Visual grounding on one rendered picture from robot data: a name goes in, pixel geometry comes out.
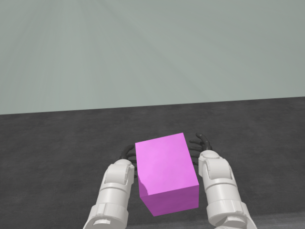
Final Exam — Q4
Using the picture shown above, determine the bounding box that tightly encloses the right robot hand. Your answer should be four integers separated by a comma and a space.
189, 133, 213, 166

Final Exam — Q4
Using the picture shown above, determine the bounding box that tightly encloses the carton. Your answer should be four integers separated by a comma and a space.
135, 133, 199, 217

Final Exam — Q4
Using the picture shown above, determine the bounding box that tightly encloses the left robot hand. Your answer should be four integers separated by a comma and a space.
119, 145, 137, 178

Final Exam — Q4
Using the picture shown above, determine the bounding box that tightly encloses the robot left forearm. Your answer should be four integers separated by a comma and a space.
83, 159, 134, 229

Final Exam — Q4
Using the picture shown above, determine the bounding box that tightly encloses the robot right forearm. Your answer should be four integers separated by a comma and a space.
198, 150, 257, 229

